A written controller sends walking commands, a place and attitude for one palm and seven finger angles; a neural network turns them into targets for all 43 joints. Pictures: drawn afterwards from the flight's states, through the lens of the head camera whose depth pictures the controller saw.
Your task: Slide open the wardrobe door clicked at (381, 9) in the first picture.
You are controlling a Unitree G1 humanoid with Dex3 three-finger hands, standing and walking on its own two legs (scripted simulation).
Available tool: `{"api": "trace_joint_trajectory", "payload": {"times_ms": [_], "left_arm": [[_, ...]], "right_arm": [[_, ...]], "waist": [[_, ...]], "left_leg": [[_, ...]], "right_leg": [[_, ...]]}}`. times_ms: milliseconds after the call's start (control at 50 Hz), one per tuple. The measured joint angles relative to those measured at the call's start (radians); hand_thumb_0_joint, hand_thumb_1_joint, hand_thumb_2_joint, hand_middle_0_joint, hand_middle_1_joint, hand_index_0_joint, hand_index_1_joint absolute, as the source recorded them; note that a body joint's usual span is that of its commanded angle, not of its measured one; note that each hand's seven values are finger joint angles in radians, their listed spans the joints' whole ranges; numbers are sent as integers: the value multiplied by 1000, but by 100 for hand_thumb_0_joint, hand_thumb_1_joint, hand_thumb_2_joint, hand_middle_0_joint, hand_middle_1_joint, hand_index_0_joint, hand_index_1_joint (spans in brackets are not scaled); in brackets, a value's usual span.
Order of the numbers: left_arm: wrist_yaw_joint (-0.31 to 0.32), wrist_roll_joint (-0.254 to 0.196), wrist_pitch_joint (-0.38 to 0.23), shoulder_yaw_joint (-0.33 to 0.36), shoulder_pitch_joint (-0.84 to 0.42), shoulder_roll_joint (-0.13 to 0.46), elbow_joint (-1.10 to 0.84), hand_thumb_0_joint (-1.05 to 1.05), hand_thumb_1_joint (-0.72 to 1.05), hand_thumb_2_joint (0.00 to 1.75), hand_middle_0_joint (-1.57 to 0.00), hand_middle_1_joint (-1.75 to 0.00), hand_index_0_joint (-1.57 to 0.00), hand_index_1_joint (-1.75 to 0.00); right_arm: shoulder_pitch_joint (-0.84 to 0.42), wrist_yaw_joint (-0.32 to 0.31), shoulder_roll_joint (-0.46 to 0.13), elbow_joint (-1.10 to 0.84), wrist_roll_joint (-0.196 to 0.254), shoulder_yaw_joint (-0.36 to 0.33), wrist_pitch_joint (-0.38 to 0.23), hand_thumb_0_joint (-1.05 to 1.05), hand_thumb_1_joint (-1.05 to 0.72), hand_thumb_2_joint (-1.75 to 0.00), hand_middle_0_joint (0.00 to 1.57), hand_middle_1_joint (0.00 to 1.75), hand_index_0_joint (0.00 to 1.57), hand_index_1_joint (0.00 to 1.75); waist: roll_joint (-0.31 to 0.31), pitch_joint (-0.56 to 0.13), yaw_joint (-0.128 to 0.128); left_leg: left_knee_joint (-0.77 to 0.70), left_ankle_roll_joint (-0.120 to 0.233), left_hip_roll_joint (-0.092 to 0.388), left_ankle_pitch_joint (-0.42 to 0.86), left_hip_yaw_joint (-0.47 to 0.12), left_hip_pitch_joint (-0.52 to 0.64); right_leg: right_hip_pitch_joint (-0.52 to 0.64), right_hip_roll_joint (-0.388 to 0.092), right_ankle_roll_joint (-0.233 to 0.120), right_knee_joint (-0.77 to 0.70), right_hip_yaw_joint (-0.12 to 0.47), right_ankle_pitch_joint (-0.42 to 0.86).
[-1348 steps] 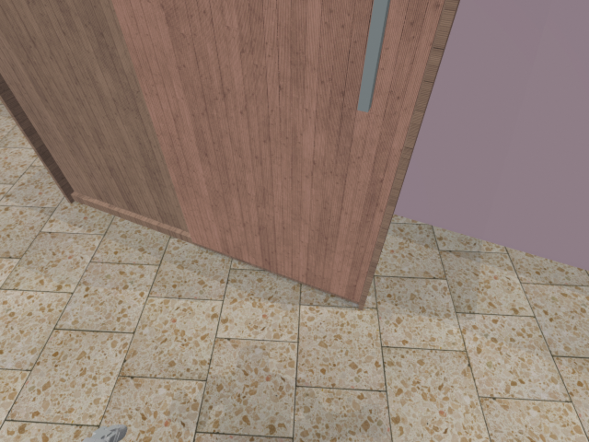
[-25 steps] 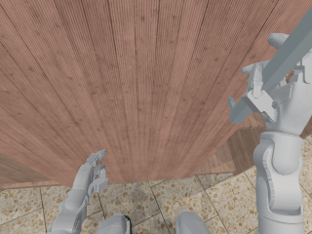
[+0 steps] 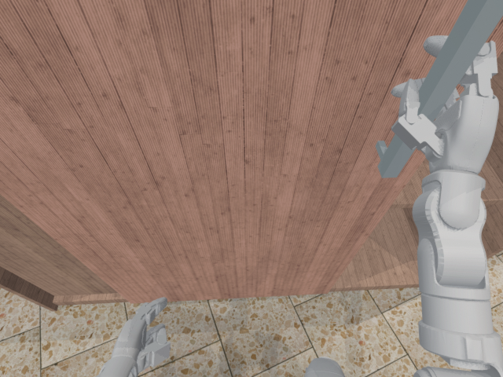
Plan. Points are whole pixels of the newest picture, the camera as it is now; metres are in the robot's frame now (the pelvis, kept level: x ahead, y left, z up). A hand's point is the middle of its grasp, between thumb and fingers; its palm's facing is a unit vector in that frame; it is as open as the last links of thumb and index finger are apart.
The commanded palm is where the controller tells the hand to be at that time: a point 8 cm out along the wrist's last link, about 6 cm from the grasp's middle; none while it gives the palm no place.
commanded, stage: step sideways, sliding the door along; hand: right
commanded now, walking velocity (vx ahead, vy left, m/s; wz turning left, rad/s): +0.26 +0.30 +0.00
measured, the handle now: (424, 87) +0.40 -0.21 +0.24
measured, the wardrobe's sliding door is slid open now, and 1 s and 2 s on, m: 0.42 0.55 0.55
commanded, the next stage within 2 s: stop walking and hold the door there in 0.74 s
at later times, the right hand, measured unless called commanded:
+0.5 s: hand (291, 119) +0.36 -0.05 +0.23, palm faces +0.25 +0.97 -0.03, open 6.6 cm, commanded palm +0.33 -0.03 +0.21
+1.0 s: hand (294, 114) +0.37 -0.05 +0.23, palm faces +0.45 +0.88 -0.16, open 6.3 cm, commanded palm +0.33 -0.08 +0.20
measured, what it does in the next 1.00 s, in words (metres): steps to the left: right foot, then left foot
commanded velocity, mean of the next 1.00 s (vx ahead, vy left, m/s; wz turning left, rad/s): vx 0.06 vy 0.21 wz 0.06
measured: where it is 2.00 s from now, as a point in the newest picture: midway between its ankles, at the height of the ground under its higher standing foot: outside the picture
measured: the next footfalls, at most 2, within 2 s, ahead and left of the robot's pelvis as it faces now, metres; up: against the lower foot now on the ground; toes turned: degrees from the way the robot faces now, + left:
right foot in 0.14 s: +0.08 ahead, -0.09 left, +0.00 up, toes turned -8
left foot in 0.52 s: +0.08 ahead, +0.31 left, +0.00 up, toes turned +1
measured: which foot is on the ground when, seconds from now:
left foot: down 0.00-0.14, up 0.16-0.50, down 0.52-0.68, up 0.70-1.00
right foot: up 0.00-0.12, down 0.14-0.52, up 0.54-0.68, down 0.70-1.00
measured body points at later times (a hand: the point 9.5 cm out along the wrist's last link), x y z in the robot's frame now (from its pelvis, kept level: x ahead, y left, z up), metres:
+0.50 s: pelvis +0.00 +0.13 +0.01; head +0.05 +0.12 +0.45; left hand +0.21 +0.30 -0.09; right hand +0.34 -0.10 +0.24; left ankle +0.04 +0.30 -0.70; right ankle +0.04 -0.08 -0.72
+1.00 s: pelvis +0.02 +0.23 +0.02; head +0.08 +0.21 +0.47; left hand +0.23 +0.43 -0.06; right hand +0.34 -0.10 +0.24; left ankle +0.06 +0.41 -0.67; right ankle +0.04 +0.06 -0.72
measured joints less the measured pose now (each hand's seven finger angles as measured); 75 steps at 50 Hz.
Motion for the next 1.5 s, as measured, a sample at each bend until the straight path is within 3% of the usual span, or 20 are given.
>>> {"api": "trace_joint_trajectory", "payload": {"times_ms": [80,120,180,300,500,560,620,680,700,740,840,920,1020,1060,1100,1160,1240,1320,1420,1500], "left_arm": [[26,5,3,29,-59,50,66,1,90,90,-20,-30,-20,-30],[29,9,19,36,-62,60,63,1,91,90,-20,-30,-20,-30],[21,13,37,59,-72,63,31,1,91,90,-20,-30,-20,-30],[-2,18,46,37,-85,13,16,1,91,90,-20,-30,-20,-30],[0,-3,16,-1,-49,-23,-25,1,90,90,-20,-30,-20,-30],[4,-9,5,-4,-79,-4,9,1,90,90,-20,-30,-21,-30],[17,-4,4,21,-108,26,59,1,90,90,-20,-30,-21,-30],[24,1,15,36,-89,47,56,1,91,90,-20,-30,-20,-30],[22,4,18,49,-80,55,44,1,91,90,-20,-30,-20,-30],[4,6,31,71,-78,49,35,1,91,90,-20,-30,-20,-30],[-32,11,29,65,-56,36,10,1,91,90,-20,-30,-20,-30],[-26,16,34,35,-70,22,-6,1,91,90,-20,-30,-20,-30],[8,1,-14,8,-56,24,-36,1,90,90,-20,-30,-21,-30],[20,-3,-37,-11,-47,24,-34,0,90,90,-20,-30,-21,-30],[37,-2,-43,-10,-87,69,5,0,90,90,-20,-30,-21,-30],[66,-2,-40,17,-99,113,66,0,90,90,-20,-30,-21,-30],[94,6,-32,33,-48,140,117,1,91,90,-20,-30,-20,-30],[111,8,-26,56,26,158,128,1,91,90,-20,-30,-20,-30],[121,2,-35,56,122,139,124,1,91,90,-20,-30,-20,-30],[118,0,-43,18,166,106,134,1,91,90,-20,-30,-20,-30]], "right_arm": [[-18,-34,35,21,-6,14,-4,-1,-69,-84,49,143,17,125],[-17,-33,45,9,-11,37,-5,-1,-70,-83,48,143,18,125],[-40,-18,33,14,2,61,-16,-1,-71,-82,47,142,18,124],[-41,4,33,37,-6,85,-27,0,-72,-81,44,142,19,124],[-77,10,32,89,14,83,-12,-1,-70,-84,47,141,19,132],[-100,-15,17,115,-13,19,9,-3,-68,-84,50,143,18,129],[-62,-38,10,89,-10,-10,12,-4,-68,-84,51,144,20,128],[-27,-39,-1,30,-14,-13,17,-3,-68,-84,51,144,22,127],[-29,-34,-8,19,-13,-11,19,-4,-68,-83,51,144,22,126],[-36,-17,-25,15,-11,-17,10,-4,-68,-82,50,146,21,124],[-12,4,-37,2,-18,-48,-6,-4,-67,-82,51,146,24,123],[42,42,-125,31,3,-118,-65,-6,-65,-82,54,147,27,126],[76,52,-237,140,29,-218,-78,-10,-63,-81,54,147,30,131],[62,59,-304,215,17,-262,-73,-15,-60,-80,53,146,30,132],[83,48,-306,284,0,-334,-102,-18,-58,-80,51,144,30,133],[111,41,-300,339,-2,-381,-102,-20,-57,-79,49,143,33,135],[122,57,-317,397,-31,-395,-132,-19,-57,-79,47,142,37,138],[104,41,-339,421,-62,-361,-132,-20,-58,-77,46,145,39,137],[113,26,-337,494,-59,-342,-133,-16,-61,-76,42,146,38,137],[79,29,-361,551,-40,-340,-116,-14,-63,-76,43,144,37,137]], "waist": [[3,26,14],[36,19,16],[46,29,10],[55,50,3],[-12,37,-59],[-28,26,-35],[-13,33,-19],[31,25,-9],[29,26,-8],[52,53,-25],[42,65,-39],[21,55,-38],[-15,35,-24],[28,12,-1],[-32,24,44],[-32,18,66],[25,-37,102],[69,-74,108],[49,-137,128],[62,-170,118]], "left_leg": [[50,-5,25,-27,9,-25],[65,11,39,-25,5,-40],[317,39,1,-117,-24,-138],[692,29,-32,-97,-44,-309],[134,10,-1,-30,-8,-94],[83,5,-6,18,12,-55],[98,2,15,-11,4,-63],[105,17,26,5,-1,-81],[170,19,14,-3,-2,-106],[377,21,-13,-117,-46,-163],[666,4,-46,-166,-36,-256],[560,-12,-28,-155,-10,-253],[129,-8,-5,-7,19,-111],[-46,-16,36,157,-3,-34],[11,-35,22,92,5,-54],[23,-38,43,93,-36,-80],[-35,-43,68,141,-56,-84],[-28,-32,65,127,-73,-99],[157,4,15,-80,-57,-128],[-36,7,12,-42,-17,-18]], "right_leg": [[-87,164,-58,283,3,-232],[-40,221,-69,130,-73,-131],[26,206,-121,-20,-118,97],[82,136,-61,-108,-73,82],[77,19,24,-114,17,95],[-19,49,-28,93,83,-73],[-66,174,-52,296,50,-226],[28,231,-69,12,-76,-31],[49,219,-90,-50,-91,92],[65,202,-101,-34,-102,73],[115,119,-57,-129,-71,68],[150,43,-21,-197,-82,102],[148,-9,27,-144,-93,72],[105,22,22,-39,-91,18],[50,50,-14,98,-23,-103],[-1,193,-44,237,3,-174],[36,285,-74,67,-53,-139],[109,298,-120,-146,-94,117],[118,266,-137,-224,-94,139],[92,253,-121,-234,-106,160]]}}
